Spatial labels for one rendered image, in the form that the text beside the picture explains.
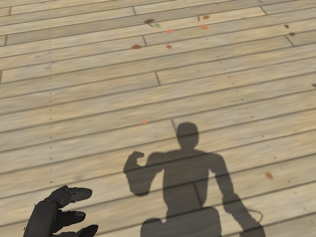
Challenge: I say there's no robot left hand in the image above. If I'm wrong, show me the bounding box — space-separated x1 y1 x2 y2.
23 185 99 237

